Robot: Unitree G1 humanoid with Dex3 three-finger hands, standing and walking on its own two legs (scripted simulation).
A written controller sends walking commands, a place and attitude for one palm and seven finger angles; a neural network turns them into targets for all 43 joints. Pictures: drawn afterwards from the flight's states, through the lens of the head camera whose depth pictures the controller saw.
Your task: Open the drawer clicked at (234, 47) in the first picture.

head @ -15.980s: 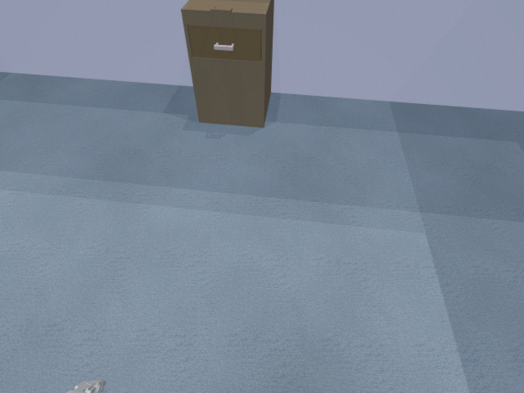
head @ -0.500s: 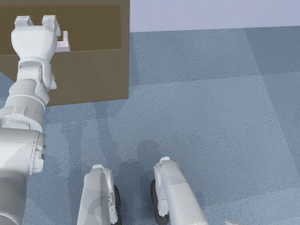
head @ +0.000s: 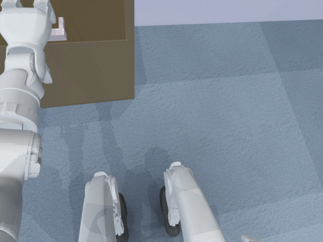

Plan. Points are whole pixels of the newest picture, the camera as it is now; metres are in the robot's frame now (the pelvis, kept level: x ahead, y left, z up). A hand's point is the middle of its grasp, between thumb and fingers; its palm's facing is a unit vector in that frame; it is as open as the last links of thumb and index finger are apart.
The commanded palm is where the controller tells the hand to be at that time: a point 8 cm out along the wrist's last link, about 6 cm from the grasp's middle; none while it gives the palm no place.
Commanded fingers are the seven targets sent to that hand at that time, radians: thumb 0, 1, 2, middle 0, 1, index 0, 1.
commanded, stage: lift the fingers back up to retry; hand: left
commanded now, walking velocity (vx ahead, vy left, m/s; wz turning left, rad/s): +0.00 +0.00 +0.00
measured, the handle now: (42, 28) +0.63 +0.22 +0.00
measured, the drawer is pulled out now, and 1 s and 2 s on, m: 0.00 0.00 0.00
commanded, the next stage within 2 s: re-aim the fingers above the handle in 0.86 s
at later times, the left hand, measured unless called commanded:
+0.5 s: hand (33, 40) +0.58 +0.23 +0.02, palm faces -0.05 -0.03 -1.00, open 13.8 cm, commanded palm +0.57 +0.20 +0.08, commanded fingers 0.00 -0.50 0.30 -0.30 -1.20 -0.30 -1.20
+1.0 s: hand (26, 34) +0.57 +0.23 +0.05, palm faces -0.05 -0.05 -1.00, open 13.8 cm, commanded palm +0.57 +0.21 +0.10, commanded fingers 0.00 -0.50 0.30 -0.30 -1.20 -0.30 -1.20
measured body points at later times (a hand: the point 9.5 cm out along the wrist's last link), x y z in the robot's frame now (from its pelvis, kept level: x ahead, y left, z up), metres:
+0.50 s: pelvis +0.02 +0.00 +0.05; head +0.23 +0.02 +0.45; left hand +0.57 +0.23 +0.07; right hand +0.04 -0.25 -0.08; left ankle +0.08 +0.11 -0.50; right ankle +0.08 -0.11 -0.50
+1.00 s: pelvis +0.06 +0.01 +0.09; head +0.24 +0.03 +0.50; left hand +0.57 +0.23 +0.10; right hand +0.08 -0.27 -0.03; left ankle +0.08 +0.11 -0.50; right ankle +0.08 -0.11 -0.50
